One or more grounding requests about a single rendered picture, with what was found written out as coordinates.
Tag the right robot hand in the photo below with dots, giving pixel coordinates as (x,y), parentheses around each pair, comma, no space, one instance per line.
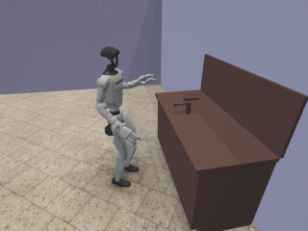
(126,132)

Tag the tap lever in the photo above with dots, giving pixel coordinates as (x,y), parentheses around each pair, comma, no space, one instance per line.
(178,104)

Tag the left robot hand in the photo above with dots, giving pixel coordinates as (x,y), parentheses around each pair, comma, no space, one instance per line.
(143,81)

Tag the robot right forearm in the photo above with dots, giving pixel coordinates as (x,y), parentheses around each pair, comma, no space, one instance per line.
(107,114)

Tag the robot left forearm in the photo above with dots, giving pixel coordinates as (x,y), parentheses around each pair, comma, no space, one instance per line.
(129,85)

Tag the counter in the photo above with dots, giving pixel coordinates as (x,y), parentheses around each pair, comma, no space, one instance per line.
(222,147)

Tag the right robot upper arm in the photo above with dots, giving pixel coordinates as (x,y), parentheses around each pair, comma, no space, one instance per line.
(102,84)

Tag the left robot foot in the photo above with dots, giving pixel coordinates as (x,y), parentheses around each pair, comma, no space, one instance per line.
(132,168)

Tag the humanoid robot torso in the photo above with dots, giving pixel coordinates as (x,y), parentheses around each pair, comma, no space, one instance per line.
(114,95)

